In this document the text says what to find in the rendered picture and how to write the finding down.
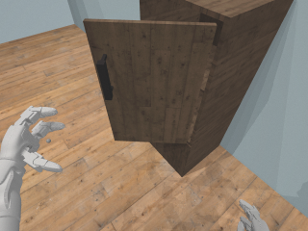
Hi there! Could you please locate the left robot hand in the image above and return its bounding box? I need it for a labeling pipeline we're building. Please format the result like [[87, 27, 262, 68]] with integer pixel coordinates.
[[0, 106, 65, 173]]

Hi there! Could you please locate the right robot hand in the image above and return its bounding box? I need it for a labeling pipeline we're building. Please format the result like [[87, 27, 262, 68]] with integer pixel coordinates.
[[237, 199, 270, 231]]

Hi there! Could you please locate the robot left forearm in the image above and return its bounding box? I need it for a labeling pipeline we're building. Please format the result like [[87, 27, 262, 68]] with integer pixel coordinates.
[[0, 159, 26, 231]]

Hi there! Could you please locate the cupboard door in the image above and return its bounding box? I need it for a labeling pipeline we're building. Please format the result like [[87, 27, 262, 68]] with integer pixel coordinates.
[[83, 18, 218, 144]]

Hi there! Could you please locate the handle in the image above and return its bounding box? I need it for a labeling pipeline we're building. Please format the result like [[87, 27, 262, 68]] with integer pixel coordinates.
[[96, 54, 114, 100]]

